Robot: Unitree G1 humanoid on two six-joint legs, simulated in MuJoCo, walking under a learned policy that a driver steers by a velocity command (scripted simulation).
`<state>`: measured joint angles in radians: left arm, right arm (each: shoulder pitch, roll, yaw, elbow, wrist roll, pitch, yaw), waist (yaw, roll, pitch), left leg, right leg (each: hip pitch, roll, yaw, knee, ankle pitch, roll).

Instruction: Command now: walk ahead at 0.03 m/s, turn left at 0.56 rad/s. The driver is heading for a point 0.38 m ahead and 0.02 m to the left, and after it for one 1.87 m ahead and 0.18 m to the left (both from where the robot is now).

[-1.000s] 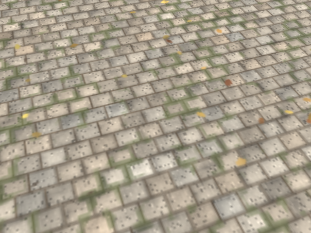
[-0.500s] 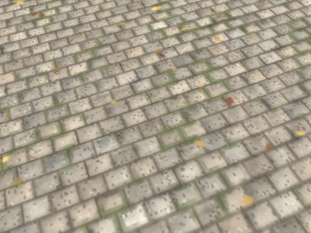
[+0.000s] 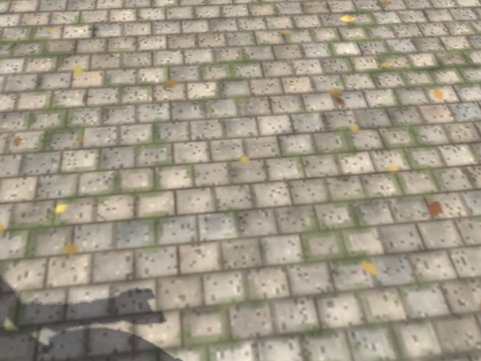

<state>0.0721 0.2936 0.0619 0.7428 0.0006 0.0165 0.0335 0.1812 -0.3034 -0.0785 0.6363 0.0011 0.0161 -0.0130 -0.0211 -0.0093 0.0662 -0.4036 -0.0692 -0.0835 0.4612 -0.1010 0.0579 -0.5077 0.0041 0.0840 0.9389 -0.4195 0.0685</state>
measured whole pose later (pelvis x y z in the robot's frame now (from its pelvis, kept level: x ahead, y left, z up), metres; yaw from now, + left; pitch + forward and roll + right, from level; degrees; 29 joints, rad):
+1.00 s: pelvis +0.04 -0.03 +0.00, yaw +19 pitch +0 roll +1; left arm 0.30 0.28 0.05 0.86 0.00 -0.07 -0.01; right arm 0.22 -0.28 -0.06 0.75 0.03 -0.01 -0.01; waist 0.02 0.04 -0.02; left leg -0.32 -0.02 -0.04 0.80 -0.45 0.03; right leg -0.19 0.00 -0.05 0.51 -0.33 -0.05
